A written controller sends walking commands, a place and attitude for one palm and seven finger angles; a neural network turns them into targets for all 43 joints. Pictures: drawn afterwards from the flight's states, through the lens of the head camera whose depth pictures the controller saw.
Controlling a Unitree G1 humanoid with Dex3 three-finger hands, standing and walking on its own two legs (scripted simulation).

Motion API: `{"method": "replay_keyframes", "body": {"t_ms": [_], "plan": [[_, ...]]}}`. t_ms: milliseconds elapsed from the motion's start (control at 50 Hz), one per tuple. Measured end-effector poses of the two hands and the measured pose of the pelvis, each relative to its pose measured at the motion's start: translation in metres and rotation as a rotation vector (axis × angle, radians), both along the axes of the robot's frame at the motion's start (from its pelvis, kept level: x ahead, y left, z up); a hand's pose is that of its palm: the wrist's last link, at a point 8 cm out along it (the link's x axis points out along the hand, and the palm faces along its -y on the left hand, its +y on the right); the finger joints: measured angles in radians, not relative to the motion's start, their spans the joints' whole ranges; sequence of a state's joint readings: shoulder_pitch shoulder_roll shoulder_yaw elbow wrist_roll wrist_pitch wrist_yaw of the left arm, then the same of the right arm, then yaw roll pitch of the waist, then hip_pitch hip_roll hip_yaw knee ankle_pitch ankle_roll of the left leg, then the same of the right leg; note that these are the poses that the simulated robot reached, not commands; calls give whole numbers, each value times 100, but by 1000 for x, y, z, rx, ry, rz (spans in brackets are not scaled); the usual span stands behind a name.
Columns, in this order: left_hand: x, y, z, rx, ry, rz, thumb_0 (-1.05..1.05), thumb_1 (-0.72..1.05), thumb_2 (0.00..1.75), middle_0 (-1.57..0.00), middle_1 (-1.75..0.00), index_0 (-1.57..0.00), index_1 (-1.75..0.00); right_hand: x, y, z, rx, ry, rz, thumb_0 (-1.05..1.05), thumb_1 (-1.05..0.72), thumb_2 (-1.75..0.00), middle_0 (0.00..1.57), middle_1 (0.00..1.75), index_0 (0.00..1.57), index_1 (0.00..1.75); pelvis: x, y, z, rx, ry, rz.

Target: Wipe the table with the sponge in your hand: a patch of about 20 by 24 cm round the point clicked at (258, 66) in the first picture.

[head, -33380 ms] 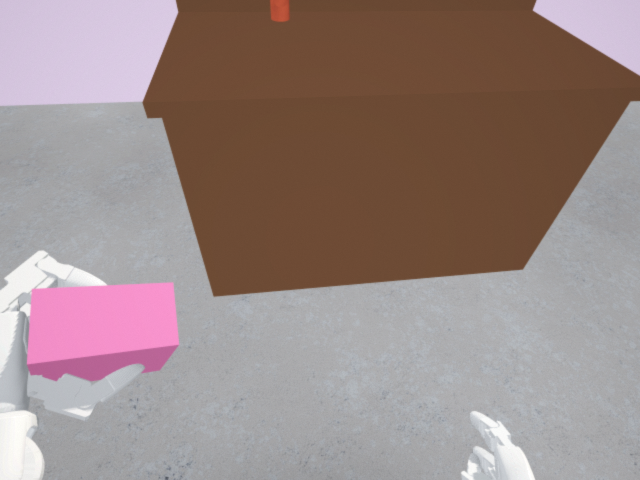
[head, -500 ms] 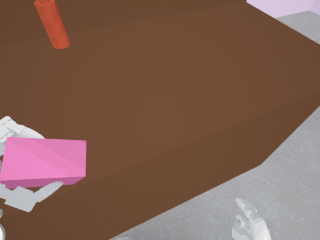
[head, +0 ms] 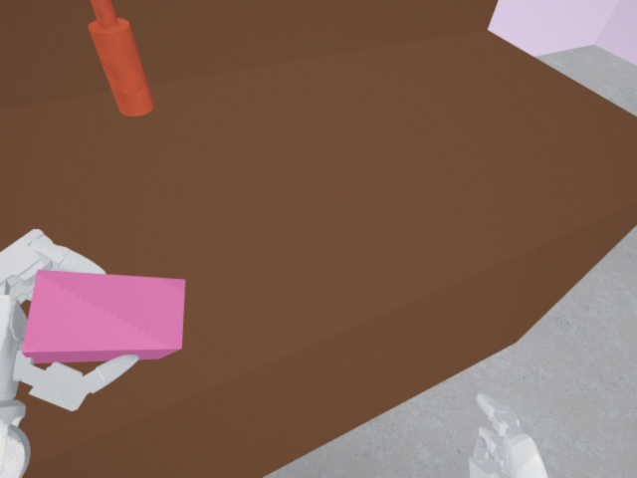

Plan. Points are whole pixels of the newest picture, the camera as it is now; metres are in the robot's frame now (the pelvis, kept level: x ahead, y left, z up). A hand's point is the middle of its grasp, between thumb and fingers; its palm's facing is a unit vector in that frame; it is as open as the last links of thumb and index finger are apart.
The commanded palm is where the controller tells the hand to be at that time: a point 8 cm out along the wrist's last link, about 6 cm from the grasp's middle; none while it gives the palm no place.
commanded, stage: come to a stop and stand still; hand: left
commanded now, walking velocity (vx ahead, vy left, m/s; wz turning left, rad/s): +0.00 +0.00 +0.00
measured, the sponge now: (129, 322) +0.23 +0.20 +0.14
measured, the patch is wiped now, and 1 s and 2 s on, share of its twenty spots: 0.00 0.00 0.00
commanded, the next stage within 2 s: look again from close up in 0.54 s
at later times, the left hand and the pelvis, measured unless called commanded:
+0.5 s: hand (21, 303) +0.23 +0.29 +0.16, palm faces +0.42 -0.83 -0.36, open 10.3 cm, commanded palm +0.16 +0.32 +0.18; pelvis +0.01 +0.03 +0.00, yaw +2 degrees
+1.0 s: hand (28, 317) +0.21 +0.28 +0.16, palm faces +0.43 -0.83 -0.36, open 10.3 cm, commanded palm +0.16 +0.31 +0.18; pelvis +0.01 +0.02 +0.00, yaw +2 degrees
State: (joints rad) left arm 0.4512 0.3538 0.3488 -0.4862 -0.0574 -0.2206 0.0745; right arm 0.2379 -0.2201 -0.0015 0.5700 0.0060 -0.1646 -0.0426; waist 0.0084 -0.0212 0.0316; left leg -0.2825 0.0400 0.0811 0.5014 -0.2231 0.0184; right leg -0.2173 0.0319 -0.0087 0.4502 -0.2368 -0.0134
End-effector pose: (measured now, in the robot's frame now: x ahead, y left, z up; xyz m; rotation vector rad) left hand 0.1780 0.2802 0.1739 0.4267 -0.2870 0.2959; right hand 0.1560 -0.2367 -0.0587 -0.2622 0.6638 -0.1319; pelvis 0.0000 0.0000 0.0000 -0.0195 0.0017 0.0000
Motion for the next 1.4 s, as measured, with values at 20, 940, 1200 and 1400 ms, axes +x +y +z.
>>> {"method": "replay_keyframes", "body": {"t_ms": [20,940,1200,1400], "plan": [[1,6,1,3,-11,11,-1,-53,103,-71,-133,-74,-133,2,4,0,0,3,3,1,-91,-90,20,30,20,30,2,3,0,-1,0,2],[-5,38,1,5,9,106,-1,-53,103,-71,-133,-74,-133,16,40,-3,27,44,36,1,-90,-90,20,30,20,30,7,24,4,-9,-28,35],[6,53,37,67,33,167,-1,-53,103,-70,-134,-73,-133,34,44,-7,57,-2,189,1,-90,-90,20,30,20,30,-8,10,-4,18,-35,42],[-28,14,31,212,105,223,-2,-53,103,-71,-133,-74,-133,55,37,-3,60,-95,224,1,-90,-90,20,30,20,30,-25,-19,-12,25,-57,76]]}}
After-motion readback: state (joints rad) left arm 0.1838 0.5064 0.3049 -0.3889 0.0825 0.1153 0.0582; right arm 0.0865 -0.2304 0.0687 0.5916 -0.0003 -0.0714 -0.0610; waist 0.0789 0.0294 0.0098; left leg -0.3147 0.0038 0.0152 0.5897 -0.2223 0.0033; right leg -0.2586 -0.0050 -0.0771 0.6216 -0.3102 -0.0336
